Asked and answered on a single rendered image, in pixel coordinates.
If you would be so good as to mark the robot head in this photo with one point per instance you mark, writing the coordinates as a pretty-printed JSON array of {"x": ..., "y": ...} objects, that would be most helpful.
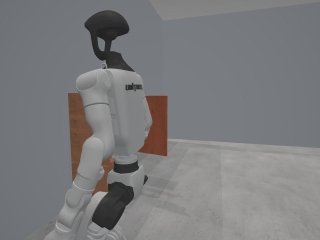
[{"x": 108, "y": 25}]

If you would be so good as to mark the robot left forearm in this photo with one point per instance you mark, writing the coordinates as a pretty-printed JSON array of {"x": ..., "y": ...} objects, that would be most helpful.
[{"x": 76, "y": 199}]

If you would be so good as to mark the cupboard door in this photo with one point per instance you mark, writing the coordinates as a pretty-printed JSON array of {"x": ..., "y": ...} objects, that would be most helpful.
[{"x": 156, "y": 142}]

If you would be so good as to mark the robot right upper arm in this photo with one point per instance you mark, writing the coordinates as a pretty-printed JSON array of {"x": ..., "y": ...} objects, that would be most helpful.
[{"x": 147, "y": 115}]

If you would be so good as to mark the humanoid robot torso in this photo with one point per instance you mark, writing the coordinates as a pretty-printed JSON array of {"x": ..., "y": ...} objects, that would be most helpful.
[{"x": 128, "y": 124}]

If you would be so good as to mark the robot right forearm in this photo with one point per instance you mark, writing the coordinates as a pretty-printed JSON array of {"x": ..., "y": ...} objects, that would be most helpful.
[{"x": 145, "y": 137}]

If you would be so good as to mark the robot left upper arm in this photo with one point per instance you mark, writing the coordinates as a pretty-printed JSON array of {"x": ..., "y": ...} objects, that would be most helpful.
[{"x": 93, "y": 88}]

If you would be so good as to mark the left robot hand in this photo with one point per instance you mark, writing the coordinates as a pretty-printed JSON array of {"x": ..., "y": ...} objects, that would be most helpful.
[{"x": 54, "y": 235}]

